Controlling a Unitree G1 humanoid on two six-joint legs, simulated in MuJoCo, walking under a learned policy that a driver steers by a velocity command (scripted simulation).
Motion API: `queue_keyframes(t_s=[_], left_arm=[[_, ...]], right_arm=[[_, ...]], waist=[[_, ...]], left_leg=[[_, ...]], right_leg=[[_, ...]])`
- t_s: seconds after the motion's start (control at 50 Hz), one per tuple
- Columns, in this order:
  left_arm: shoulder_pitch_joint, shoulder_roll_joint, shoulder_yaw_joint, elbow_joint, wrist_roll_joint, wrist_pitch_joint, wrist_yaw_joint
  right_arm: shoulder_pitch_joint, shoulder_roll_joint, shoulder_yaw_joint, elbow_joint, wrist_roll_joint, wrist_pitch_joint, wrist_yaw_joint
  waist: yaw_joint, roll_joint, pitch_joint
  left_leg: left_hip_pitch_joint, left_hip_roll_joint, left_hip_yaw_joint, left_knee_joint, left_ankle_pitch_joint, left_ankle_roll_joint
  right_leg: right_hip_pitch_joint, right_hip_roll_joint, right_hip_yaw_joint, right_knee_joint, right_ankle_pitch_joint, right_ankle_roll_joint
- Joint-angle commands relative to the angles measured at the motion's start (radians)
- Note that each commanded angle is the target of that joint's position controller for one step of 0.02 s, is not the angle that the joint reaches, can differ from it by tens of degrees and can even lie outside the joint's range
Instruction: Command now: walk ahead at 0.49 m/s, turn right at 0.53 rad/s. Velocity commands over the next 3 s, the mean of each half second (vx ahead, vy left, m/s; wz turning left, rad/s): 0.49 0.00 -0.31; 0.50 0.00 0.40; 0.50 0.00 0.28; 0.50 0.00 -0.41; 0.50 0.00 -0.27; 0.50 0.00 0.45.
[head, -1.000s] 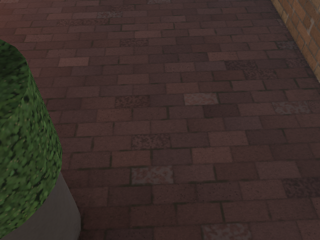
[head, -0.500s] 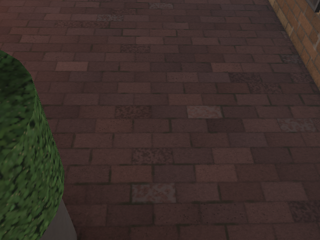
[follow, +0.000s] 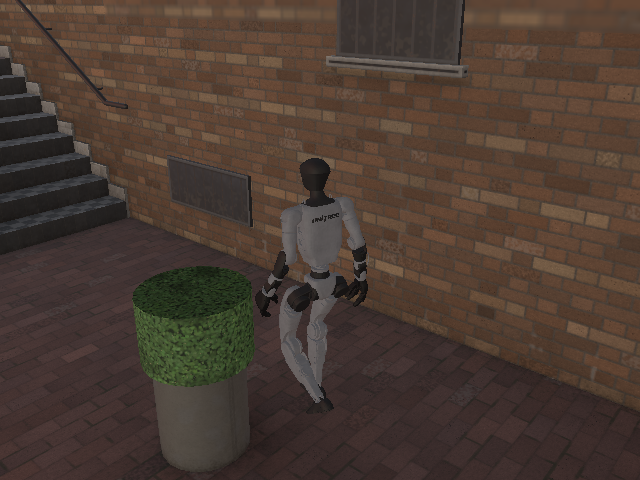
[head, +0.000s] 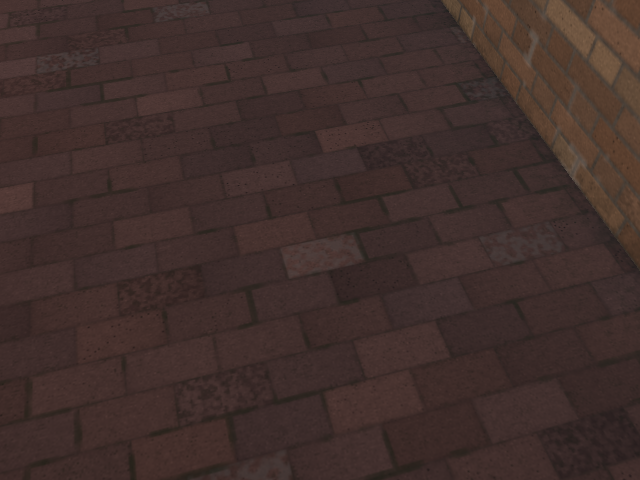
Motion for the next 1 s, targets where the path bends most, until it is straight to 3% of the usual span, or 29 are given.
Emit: queue_keyframes(t_s=[0.02, 0.06, 0.08, 0.1, 0.14, 0.22, 0.26, 0.34, 0.36, 0.4, 0.42, 0.44, 0.46, 0.48, 0.5, 0.52, 0.54, 0.58, 0.64, 0.68, 0.78, 0.84, 0.9, 0.92, 0.94, 0.96, 0.98, 1.0], left_arm=[[0.126, 0.116, 0.034, -0.015, -0.013, -0.009, 0.02], [0.139, 0.11, 0.026, -0.014, -0.018, -0.03, 0.027], [0.152, 0.125, 0.029, -0.021, -0.023, -0.037, 0.026], [0.175, 0.138, 0.03, -0.02, -0.026, -0.042, 0.025], [0.236, 0.159, 0.034, -0.014, -0.027, -0.04, 0.028], [0.325, 0.123, 0.023, 0.001, -0.025, -0.031, 0.035], [0.352, 0.104, 0.018, 0.009, -0.026, -0.034, 0.04], [0.416, 0.115, 0.015, 0.022, -0.011, -0.043, 0.059], [0.406, 0.13, 0.019, 0.017, -0.007, -0.044, 0.062], [0.357, 0.145, 0.019, 0.015, 0.001, -0.048, 0.062], [0.352, 0.152, 0.02, 0.019, 0.01, -0.05, 0.06], [0.338, 0.152, 0.015, 0.024, 0.015, -0.053, 0.053], [0.321, 0.127, 0.004, 0.006, 0.007, -0.061, 0.048], [0.465, 0.037, -0.011, -0.001, -0.036, -0.058, 0.041], [0.429, 0.116, 0.002, 0.007, 0.005, -0.058, 0.045], [0.301, 0.129, 0.004, -0.032, 0.02, -0.064, 0.042], [0.22, 0.129, 0.0, -0.06, 0.021, -0.074, 0.034], [0.179, 0.114, -0.004, -0.088, 0.026, -0.066, 0.023], [0.169, 0.072, -0.018, -0.108, 0.029, -0.036, 0.019], [0.103, 0.064, -0.024, -0.142, 0.016, -0.029, 0.019], [-0.116, 0.058, -0.036, -0.227, 0.01, -0.026, 0.019], [-0.192, 0.075, -0.04, -0.258, 0.004, -0.029, 0.021], [-0.128, 0.105, -0.031, -0.245, 0.0, -0.041, 0.025], [-0.043, 0.122, -0.022, -0.219, 0.001, -0.049, 0.033], [0.062, 0.167, -0.006, -0.193, 0.014, -0.063, 0.046], [0.229, 0.248, 0.013, -0.188, 0.036, -0.071, 0.063], [0.21, 0.323, 0.032, -0.188, 0.043, -0.054, 0.066], [0.166, 0.247, 0.027, -0.193, 0.032, -0.041, 0.061]], right_arm=[[-0.023, -0.127, -0.029, -0.099, -0.009, -0.017, 0.007], [-0.013, -0.104, -0.026, -0.102, -0.026, 0.022, 0.014], [-0.04, -0.103, -0.026, -0.107, -0.016, 0.032, 0.014], [-0.067, -0.103, -0.025, -0.118, -0.017, 0.041, 0.014], [-0.17, -0.104, -0.026, -0.166, -0.026, 0.04, 0.018], [-0.29, -0.104, -0.017, -0.213, -0.022, 0.036, 0.037], [-0.386, -0.088, -0.005, -0.247, -0.031, 0.038, 0.049], [-0.492, -0.092, 0.012, -0.29, -0.016, 0.029, 0.053], [-0.48, -0.105, 0.011, -0.29, -0.018, 0.022, 0.051], [-0.384, -0.13, 0.001, -0.269, -0.016, 0.014, 0.043], [-0.283, -0.153, -0.01, -0.237, -0.011, 0.01, 0.033], [-0.132, -0.173, -0.021, -0.194, -0.016, 0.005, 0.018], [0.042, -0.21, -0.036, -0.156, -0.041, 0.001, 0.003], [0.155, -0.33, -0.073, -0.138, -0.057, 0.004, 0.004], [0.072, -0.243, -0.062, -0.134, -0.012, 0.023, 0.02], [-0.046, -0.213, -0.055, -0.155, 0.008, 0.025, 0.026], [-0.114, -0.161, -0.043, -0.169, 0.001, 0.027, 0.029], [-0.109, -0.124, -0.03, -0.153, -0.003, 0.02, 0.019], [-0.051, -0.157, -0.039, -0.134, 0.009, 0.002, 0.015], [-0.032, -0.175, -0.044, -0.131, 0.009, 0.004, 0.021], [0.07, -0.196, -0.06, -0.127, 0.015, 0.015, 0.025], [0.113, -0.217, -0.066, -0.131, 0.0, 0.027, 0.018], [0.073, -0.235, -0.074, -0.17, -0.002, 0.033, 0.009], [0.044, -0.247, -0.076, -0.183, 0.0, 0.029, 0.011], [0.039, -0.225, -0.071, -0.191, 0.008, 0.02, 0.018], [0.03, -0.161, -0.054, -0.229, 0.02, 0.011, 0.024], [0.146, -0.104, -0.043, -0.262, 0.041, 0.016, 0.023], [0.142, -0.176, -0.049, -0.225, 0.009, 0.037, 0.012]], waist=[[0.01, 0.065, -0.029], [-0.012, 0.032, -0.039], [-0.009, 0.017, -0.036], [-0.007, 0.011, -0.036], [0.019, -0.001, -0.013], [0.073, -0.071, -0.038], [0.092, -0.068, -0.022], [0.126, -0.086, -0.009], [0.12, -0.093, -0.015], [0.057, -0.113, -0.051], [0.018, -0.122, -0.104], [-0.049, -0.113, -0.175], [-0.128, -0.083, -0.276], [-0.092, 0.178, -0.429], [-0.069, 0.083, -0.389], [-0.039, 0.048, -0.199], [-0.024, -0.009, -0.12], [0.021, -0.019, -0.045], [0.044, 0.025, -0.053], [0.039, 0.052, -0.027], [-0.039, 0.07, -0.043], [-0.068, 0.057, -0.067], [-0.029, 0.073, -0.084], [0.019, 0.061, -0.112], [0.069, 0.004, -0.179], [0.139, -0.114, -0.324], [0.055, -0.317, -0.377], [0.037, -0.19, -0.276]], left_leg=[[-0.365, 0.073, -0.099, 0.002, 0.103, -0.014], [-0.314, 0.079, -0.087, -0.072, 0.117, -0.051], [-0.326, 0.08, -0.068, -0.084, 0.114, -0.068], [-0.345, 0.082, -0.059, -0.115, 0.13, -0.082], [-0.411, 0.072, -0.035, -0.194, 0.205, -0.105], [-0.442, 0.05, -0.004, -0.367, 0.394, -0.084], [-0.44, 0.03, 0.019, -0.483, 0.453, -0.072], [-0.429, -0.013, 0.039, -0.659, 0.441, -0.041], [-0.408, -0.022, 0.041, -0.699, 0.421, -0.025], [-0.26, -0.063, 0.052, -0.755, 0.333, 0.019], [-0.165, -0.097, 0.064, -0.766, 0.28, 0.041], [0.005, -0.092, 0.054, -0.789, 0.327, 0.073], [0.259, 0.037, -0.087, -0.771, 0.281, 0.124], [0.594, 0.343, -0.604, -0.773, 0.26, 0.325], [0.551, 0.355, -0.822, -0.923, 0.195, 0.342], [0.391, 0.306, -0.696, -0.966, 0.072, 0.314], [0.267, 0.265, -0.581, -1.01, 0.091, 0.288], [0.115, 0.179, -0.441, -1.054, 0.256, 0.25], [0.052, 0.122, -0.338, -1.071, 0.403, 0.239], [-0.015, 0.089, -0.292, -1.082, 0.446, 0.227], [0.042, 0.051, -0.293, -1.044, 0.488, 0.164], [0.144, 0.07, -0.336, -0.968, 0.572, 0.16], [0.13, 0.088, -0.397, -0.884, 0.572, 0.128], [0.1, 0.067, -0.398, -0.807, 0.598, 0.109], [0.042, 0.008, -0.357, -0.644, 0.562, 0.083], [-0.067, -0.054, -0.253, -0.372, 0.328, 0.055], [-0.353, -0.174, -0.143, -0.174, -0.194, 0.03], [-0.446, -0.085, -0.126, -0.066, -0.158, 0.031]], right_leg=[[0.269, -0.347, 0.549, -0.387, 0.039, -0.158], [0.217, -0.288, 0.463, -0.396, 0.167, -0.132], [0.212, -0.272, 0.432, -0.395, 0.261, -0.124], [0.207, -0.259, 0.406, -0.393, 0.317, -0.112], [0.213, -0.24, 0.388, -0.389, 0.423, -0.063], [0.305, -0.193, 0.335, -0.372, 0.502, 0.022], [0.33, -0.186, 0.323, -0.37, 0.518, 0.038], [0.47, -0.239, 0.353, -0.357, 0.63, 0.024], [0.502, -0.253, 0.351, -0.341, 0.672, 0.017], [0.523, -0.27, 0.312, -0.258, 0.891, 0.036], [0.549, -0.27, 0.294, -0.151, 1.015, 0.044], [0.517, -0.26, 0.255, 0.016, 1.003, 0.049], [0.35, -0.238, 0.227, 0.258, 0.783, 0.049], [-0.013, -0.077, 0.146, 0.716, 0.15, 0.116], [-0.173, -0.036, 0.167, 0.817, -0.264, 0.095], [-0.269, -0.103, 0.2, 0.821, -0.176, 0.084], [-0.279, -0.147, 0.197, 0.762, -0.107, 0.083], [-0.237, -0.186, 0.185, 0.658, -0.081, 0.104], [-0.197, -0.199, 0.151, 0.514, -0.086, 0.151], [-0.19, -0.199, 0.123, 0.394, -0.03, 0.182], [-0.179, -0.173, 0.106, 0.149, 0.181, 0.205], [-0.185, -0.147, 0.111, 0.076, 0.161, 0.201], [-0.014, -0.12, 0.127, -0.042, 0.073, 0.183], [0.115, -0.103, 0.121, -0.106, 0.061, 0.168], [0.292, -0.161, 0.174, -0.152, 0.053, 0.136], [0.502, -0.41, 0.401, -0.194, -0.137, 0.08], [0.667, -0.604, 0.791, -0.292, -0.203, -0.027], [0.562, -0.585, 0.83, -0.304, -0.307, -0.046]])
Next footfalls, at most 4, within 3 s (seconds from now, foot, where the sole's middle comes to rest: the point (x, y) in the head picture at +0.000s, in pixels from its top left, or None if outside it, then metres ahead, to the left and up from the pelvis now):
0.46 left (307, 474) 0.46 0.05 -0.76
0.96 right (398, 361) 0.71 -0.15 -0.76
1.44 left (278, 290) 0.90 0.13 -0.76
1.98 right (337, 195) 1.21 -0.02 -0.76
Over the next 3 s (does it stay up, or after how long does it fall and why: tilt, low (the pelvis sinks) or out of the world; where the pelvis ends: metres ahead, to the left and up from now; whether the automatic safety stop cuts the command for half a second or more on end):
stays up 1.64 0.04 0.02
